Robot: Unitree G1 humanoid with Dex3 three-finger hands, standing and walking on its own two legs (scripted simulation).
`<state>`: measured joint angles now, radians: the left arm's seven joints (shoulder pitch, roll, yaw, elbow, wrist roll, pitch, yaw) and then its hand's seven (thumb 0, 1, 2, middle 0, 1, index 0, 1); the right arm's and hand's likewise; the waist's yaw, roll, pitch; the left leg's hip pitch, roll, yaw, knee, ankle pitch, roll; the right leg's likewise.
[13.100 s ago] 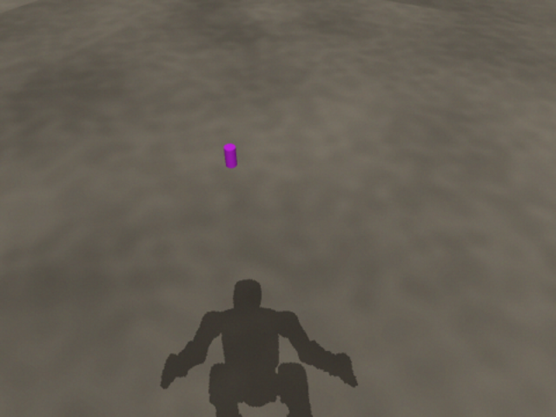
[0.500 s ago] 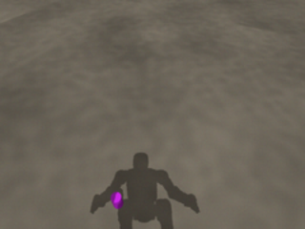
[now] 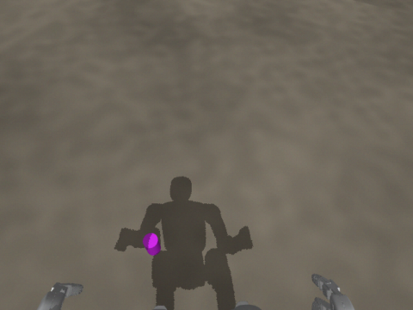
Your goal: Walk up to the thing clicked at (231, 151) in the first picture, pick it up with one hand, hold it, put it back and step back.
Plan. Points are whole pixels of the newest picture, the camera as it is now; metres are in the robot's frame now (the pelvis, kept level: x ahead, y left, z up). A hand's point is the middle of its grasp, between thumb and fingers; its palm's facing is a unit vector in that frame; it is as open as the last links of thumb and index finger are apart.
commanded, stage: rise first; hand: left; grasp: from above
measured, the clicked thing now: (152, 244) +0.44 +0.20 -0.67
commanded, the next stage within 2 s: none
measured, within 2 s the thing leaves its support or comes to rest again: neither
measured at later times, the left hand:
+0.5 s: hand out of the picture +0.16 +0.26 -0.24, palm faces -0.32 -0.75 -0.57, open 14.0 cm
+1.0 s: hand (117, 269) +0.30 +0.26 -0.42, palm faces -0.46 -0.29 -0.84, open 13.7 cm
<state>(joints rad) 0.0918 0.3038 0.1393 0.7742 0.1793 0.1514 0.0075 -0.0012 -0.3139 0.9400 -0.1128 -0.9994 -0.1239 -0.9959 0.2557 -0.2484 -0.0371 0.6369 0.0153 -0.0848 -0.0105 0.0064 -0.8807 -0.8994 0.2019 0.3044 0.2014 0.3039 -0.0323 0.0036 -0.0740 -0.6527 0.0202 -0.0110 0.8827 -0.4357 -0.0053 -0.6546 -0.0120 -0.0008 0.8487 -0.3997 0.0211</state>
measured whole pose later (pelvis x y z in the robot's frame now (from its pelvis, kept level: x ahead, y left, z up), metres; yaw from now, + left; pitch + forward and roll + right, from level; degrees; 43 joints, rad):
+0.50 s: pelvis -0.02 +0.00 -0.10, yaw +0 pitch +24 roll -2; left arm 0.10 0.36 0.08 0.56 0.42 0.13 0.05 -0.01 -0.52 0.97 -0.08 -1.08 -0.09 -1.08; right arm 0.17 -0.26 -0.02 0.54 0.00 -0.20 -0.01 0.01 -0.88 -0.90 0.20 0.30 0.20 0.30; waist -0.04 0.00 -0.17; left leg -1.21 0.01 -0.04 1.41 -0.61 0.00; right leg -1.21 -0.02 -0.01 1.37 -0.58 0.03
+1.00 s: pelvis -0.09 -0.01 -0.28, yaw -1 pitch +34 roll -3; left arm -0.60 0.52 0.07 1.06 0.90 -0.11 0.20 0.00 -0.47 0.97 -0.08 -1.09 -0.11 -1.07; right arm 0.15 -0.27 -0.05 0.72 -0.03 -0.12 0.05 0.01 -0.89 -0.90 0.20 0.30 0.20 0.30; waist -0.09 0.03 -0.16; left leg -1.95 0.00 -0.07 2.03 -0.67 -0.02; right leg -1.94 -0.01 -0.02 1.99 -0.63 0.02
